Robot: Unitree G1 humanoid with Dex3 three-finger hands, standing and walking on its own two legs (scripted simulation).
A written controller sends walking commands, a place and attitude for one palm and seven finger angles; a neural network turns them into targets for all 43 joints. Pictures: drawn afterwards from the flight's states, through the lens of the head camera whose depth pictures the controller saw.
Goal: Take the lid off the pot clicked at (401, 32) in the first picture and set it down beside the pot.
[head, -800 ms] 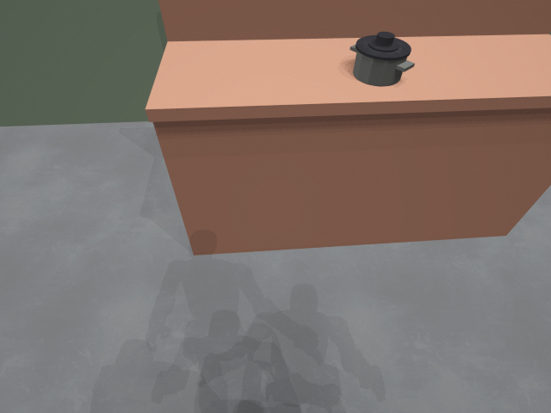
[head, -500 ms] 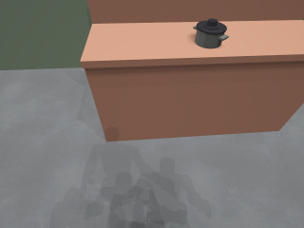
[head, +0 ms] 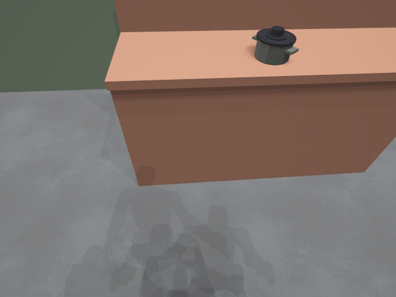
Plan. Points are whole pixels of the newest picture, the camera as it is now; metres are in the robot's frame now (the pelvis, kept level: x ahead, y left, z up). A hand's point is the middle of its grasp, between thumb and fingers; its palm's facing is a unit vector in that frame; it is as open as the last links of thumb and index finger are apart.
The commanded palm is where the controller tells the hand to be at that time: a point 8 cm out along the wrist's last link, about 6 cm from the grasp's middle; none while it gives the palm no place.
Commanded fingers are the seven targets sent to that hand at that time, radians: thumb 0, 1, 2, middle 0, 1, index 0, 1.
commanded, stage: walk to a spot facing it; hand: left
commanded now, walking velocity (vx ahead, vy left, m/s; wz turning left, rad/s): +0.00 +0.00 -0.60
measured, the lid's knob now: (277, 30) +1.07 -0.26 +0.09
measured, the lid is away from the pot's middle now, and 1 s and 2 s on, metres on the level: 0.00 0.00 0.00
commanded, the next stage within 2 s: none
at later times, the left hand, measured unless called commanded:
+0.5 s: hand out of the picture +0.04 +0.15 -0.16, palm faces -0.17 -0.95 -0.28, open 7.4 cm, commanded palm none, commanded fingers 0.00 0.90 0.90 -0.20 -0.30 -0.20 -0.30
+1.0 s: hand out of the picture +0.14 +0.18 -0.18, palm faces -0.43 -0.87 -0.25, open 7.4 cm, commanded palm none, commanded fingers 0.00 0.90 0.90 -0.20 -0.30 -0.20 -0.30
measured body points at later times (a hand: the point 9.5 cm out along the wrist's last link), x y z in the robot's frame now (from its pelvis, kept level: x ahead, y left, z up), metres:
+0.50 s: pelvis -0.02 -0.04 -0.01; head +0.01 -0.08 +0.44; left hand +0.05 +0.20 -0.14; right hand -0.01 -0.31 -0.17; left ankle -0.02 +0.12 -0.66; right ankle -0.02 -0.10 -0.75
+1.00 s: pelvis -0.01 +0.02 -0.01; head +0.02 +0.02 +0.44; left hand +0.16 +0.23 -0.16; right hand -0.03 -0.26 -0.13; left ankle +0.03 +0.12 -0.75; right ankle -0.02 -0.10 -0.74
